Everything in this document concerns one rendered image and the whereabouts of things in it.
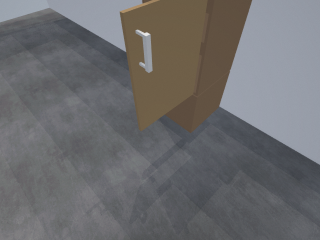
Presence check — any cupboard door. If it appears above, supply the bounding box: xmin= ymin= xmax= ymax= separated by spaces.
xmin=120 ymin=0 xmax=208 ymax=131

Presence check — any handle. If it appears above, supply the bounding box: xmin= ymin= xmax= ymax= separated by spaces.
xmin=135 ymin=29 xmax=153 ymax=73

